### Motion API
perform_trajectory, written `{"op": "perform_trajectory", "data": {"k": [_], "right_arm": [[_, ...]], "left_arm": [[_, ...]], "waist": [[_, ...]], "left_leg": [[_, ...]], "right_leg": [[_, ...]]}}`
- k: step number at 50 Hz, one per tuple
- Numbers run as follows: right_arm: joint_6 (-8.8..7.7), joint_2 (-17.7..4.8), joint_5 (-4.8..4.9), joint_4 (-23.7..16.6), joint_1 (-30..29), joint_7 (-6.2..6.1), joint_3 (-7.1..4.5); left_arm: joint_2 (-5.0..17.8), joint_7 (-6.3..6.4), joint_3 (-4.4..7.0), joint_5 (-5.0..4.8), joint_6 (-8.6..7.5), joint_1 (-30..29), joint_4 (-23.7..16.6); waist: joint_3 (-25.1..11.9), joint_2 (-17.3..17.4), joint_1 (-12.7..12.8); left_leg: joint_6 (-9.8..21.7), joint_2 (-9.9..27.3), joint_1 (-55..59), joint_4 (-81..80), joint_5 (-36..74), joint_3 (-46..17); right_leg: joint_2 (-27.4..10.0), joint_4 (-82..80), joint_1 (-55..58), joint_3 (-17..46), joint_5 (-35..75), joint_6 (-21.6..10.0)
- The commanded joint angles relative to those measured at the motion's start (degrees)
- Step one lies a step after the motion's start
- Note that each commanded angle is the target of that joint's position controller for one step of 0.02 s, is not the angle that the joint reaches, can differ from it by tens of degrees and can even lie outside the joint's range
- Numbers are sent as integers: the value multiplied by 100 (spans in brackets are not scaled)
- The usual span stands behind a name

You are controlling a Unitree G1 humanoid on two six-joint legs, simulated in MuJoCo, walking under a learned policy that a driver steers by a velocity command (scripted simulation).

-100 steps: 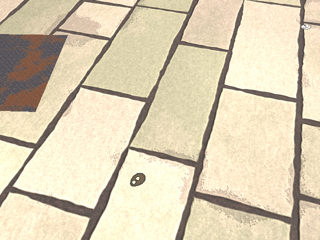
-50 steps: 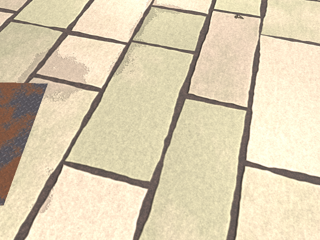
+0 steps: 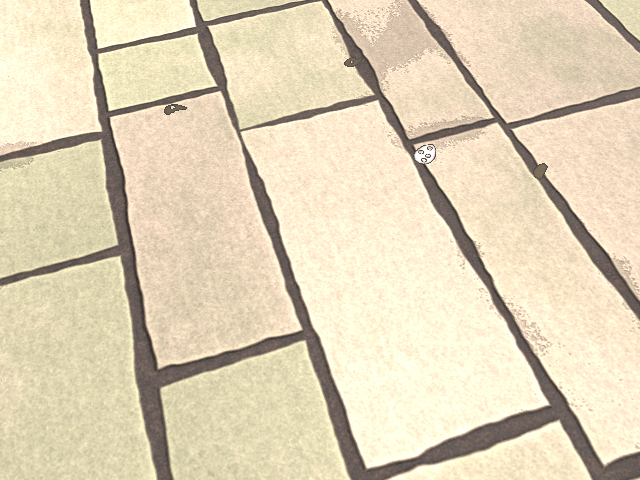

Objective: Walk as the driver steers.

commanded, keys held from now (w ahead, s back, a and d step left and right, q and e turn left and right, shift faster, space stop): no key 0.76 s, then w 0.04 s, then no key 0.20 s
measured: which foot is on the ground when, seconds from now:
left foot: up 0.00-0.26, down 0.28-1.00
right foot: down 0.00-1.00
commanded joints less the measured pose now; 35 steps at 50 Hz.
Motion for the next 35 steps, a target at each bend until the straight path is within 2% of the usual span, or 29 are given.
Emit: {"op": "perform_trajectory", "data": {"k": [1, 4, 6, 10, 12, 13, 14, 15, 16, 17, 18, 19, 20, 22, 27, 35], "right_arm": [[114, -456, -61, -79, 704, -85, -137], [159, -265, -101, -128, 400, -98, -79], [162, -207, -75, -165, 110, -66, -48], [176, -287, -52, -225, -255, -17, -71], [159, -314, -89, -226, -246, 9, -97], [133, -295, -130, -181, -115, 22, -100], [105, -458, -188, -178, -92, 8, -127], [107, -779, -217, -240, -139, -36, -181], [153, -591, -201, -182, -279, -48, -142], [194, -265, -122, -215, -428, -11, -81], [218, -161, -100, -202, -493, 26, -53], [218, -194, -98, -188, -480, 56, -56], [195, -241, -95, -148, -466, 78, -64], [155, -249, -101, -46, -431, 93, -62], [159, -215, -75, 162, -494, 43, -57], [253, -170, -58, 536, -692, 1, -67]], "left_arm": [[793, 67, 218, 48, -167, -60, -221], [727, 156, 183, 24, -116, -106, -31], [714, 197, 167, 40, -54, -99, 73], [665, 181, 117, 68, 27, 33, 360], [605, 168, 79, 26, 53, -29, 465], [532, 173, 43, -23, 61, -81, 505], [403, 177, -5, 17, 34, 144, 569], [351, 172, -18, 159, -17, 593, 630], [225, 206, -38, 138, -6, 983, 764], [342, 238, -50, 141, 48, 706, 777], [431, 261, -22, 101, 123, 482, 763], [481, 282, -3, 64, 205, 336, 780], [506, 292, 6, 68, 280, 283, 764], [467, 302, 5, 64, 341, 289, 806], [429, 342, 29, 31, 323, 342, 1057], [377, 396, 45, 26, 324, 399, 1491]], "waist": [[-1153, -363, -243], [-1154, -516, -186], [-1136, -587, -60], [-998, -658, 114], [-917, -670, 38], [-912, -605, -98], [-966, -347, -45], [-1158, 181, 281], [-1339, 752, 481], [-1226, 684, 301], [-1091, 518, 205], [-975, 367, 124], [-899, 307, 98], [-877, 288, 96], [-952, 53, 54], [-695, -124, 63]], "left_leg": [[-131, 113, 113, -425, 478, -100], [-192, 76, 156, -1456, 1194, -91], [-185, 35, 348, -2152, 1685, -78], [-115, -88, 650, -3017, 1760, -109], [36, -177, 916, -3555, 1641, -69], [152, -227, 1326, -4162, 2165, -19], [274, 17, 1843, -4492, 3478, -301], [504, 520, 2428, -4208, 4883, -713], [946, 700, 2558, -4067, 4586, -885], [964, 539, 2298, -4136, 3859, -845], [830, 349, 2147, -4144, 3257, -697], [719, 200, 2032, -4114, 3008, -577], [663, 150, 1951, -4119, 2862, -530], [605, 86, 1924, -4083, 2945, -460], [643, 18, 2153, -3936, 3373, -374], [623, -119, 2108, -4064, 2795, -286]], "right_leg": [[-1624, -961, 754, 1129, 4150, -1110], [-1407, -960, 804, 723, 3989, -930], [-1319, -960, 841, 598, 3643, -817], [-1477, -848, 1005, 860, 2849, -788], [-1501, -579, 1019, 1025, 2408, -699], [-1372, -382, 929, 1024, 1972, -523], [-1106, -195, 798, 990, 1367, -230], [-686, 75, 516, 796, 354, 36], [-463, 11, 357, 568, -648, 262], [-464, -101, 506, 510, -783, 373], [-464, -137, 496, 500, -638, 369], [-478, -123, 502, 521, -476, 331], [-506, -154, 525, 565, -315, 301], [-562, -166, 665, 613, -86, 287], [-608, -151, 799, 618, 383, 346], [-621, -320, 844, 577, 192, 392]]}}
Velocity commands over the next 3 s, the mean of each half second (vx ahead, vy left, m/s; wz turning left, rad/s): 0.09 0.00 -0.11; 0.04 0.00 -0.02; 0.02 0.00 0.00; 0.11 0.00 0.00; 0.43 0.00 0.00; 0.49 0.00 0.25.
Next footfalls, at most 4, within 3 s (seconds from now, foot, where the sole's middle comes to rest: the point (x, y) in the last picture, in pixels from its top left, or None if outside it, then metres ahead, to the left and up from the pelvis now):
0.28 left None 0.20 0.16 -0.77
2.50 right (378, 397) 0.58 -0.07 -0.77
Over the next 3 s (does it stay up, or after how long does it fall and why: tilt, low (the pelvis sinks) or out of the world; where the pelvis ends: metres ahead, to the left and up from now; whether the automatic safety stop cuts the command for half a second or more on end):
stays up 0.66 0.03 0.00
